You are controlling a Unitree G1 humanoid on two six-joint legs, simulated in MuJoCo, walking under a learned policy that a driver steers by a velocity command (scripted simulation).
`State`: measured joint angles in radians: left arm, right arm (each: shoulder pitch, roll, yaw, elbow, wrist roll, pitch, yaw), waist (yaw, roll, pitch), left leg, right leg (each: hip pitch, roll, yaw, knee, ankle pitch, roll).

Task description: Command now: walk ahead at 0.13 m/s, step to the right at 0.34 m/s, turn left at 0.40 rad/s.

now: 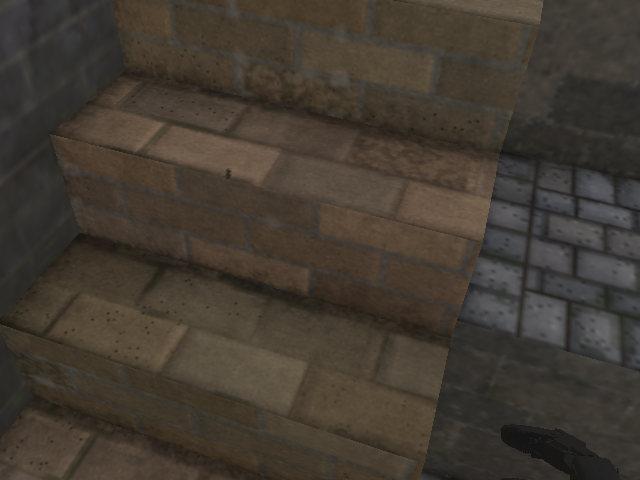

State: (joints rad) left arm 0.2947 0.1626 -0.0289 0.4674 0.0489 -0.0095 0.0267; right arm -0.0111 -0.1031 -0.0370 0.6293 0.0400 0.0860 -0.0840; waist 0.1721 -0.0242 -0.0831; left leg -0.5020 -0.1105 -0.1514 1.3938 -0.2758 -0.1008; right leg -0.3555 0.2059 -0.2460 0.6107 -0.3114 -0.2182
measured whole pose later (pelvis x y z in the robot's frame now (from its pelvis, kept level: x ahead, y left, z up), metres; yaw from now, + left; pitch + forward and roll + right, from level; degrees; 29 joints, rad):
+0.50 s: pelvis -0.15 -0.19 -0.23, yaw +21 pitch -2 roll +6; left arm -0.05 0.28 -0.07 0.09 0.05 0.07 0.03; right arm 0.37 -0.42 -0.05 0.54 0.04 0.08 -0.09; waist -0.10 0.01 -0.01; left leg -0.70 -0.06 -0.22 1.27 -0.50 -0.04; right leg -0.46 -0.11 0.15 1.05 -0.08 -0.04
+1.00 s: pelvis -0.38 -0.36 -0.61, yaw +34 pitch -3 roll -3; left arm 0.21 0.02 0.17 0.77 -0.06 0.10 0.00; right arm 0.58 -0.18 -0.06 1.00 0.00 0.00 -0.06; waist -0.22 0.10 0.00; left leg -0.17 0.19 0.18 0.58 -0.36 -0.03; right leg -0.39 0.01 0.15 0.77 -0.42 0.08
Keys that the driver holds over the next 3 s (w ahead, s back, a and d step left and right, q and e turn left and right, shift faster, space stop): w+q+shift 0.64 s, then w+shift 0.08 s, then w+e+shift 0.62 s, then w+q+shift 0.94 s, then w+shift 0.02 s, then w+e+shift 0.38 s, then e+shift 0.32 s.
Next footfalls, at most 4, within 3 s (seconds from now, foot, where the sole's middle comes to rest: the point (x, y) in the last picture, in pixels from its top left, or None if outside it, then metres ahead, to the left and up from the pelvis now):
0.62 right None -0.17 -0.44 -1.37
0.92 left None -0.44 -0.23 -1.38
1.28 right None -0.18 -0.57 -1.38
1.56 left None -0.15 -0.34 -1.38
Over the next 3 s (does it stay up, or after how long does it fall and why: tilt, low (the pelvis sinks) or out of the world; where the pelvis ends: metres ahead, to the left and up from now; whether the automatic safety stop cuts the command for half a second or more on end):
stays up -0.09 -0.41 -0.61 its command is cut before an obstacle from the start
